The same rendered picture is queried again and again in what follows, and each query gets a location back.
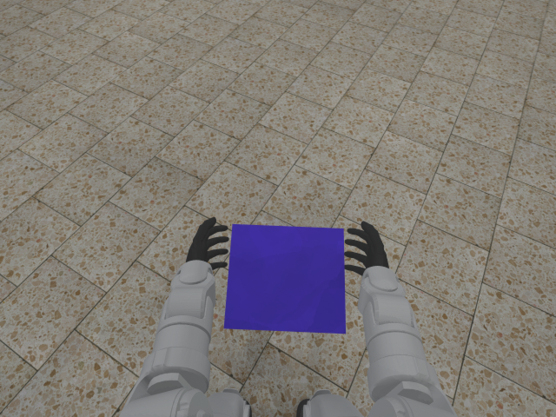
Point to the right robot hand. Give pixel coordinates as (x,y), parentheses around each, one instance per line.
(374,249)

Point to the robot left thigh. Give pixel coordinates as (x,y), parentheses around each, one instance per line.
(225,404)

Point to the left robot hand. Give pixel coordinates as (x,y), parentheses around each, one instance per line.
(201,243)

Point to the right robot upper arm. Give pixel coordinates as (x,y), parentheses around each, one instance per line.
(394,405)

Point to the left robot upper arm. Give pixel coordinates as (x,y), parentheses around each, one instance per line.
(180,402)

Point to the carton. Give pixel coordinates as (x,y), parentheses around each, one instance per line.
(283,278)

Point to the right robot forearm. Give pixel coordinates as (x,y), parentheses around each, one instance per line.
(398,364)

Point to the left robot shin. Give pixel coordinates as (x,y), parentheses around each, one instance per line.
(231,390)

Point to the left robot forearm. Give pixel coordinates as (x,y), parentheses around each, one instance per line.
(180,353)

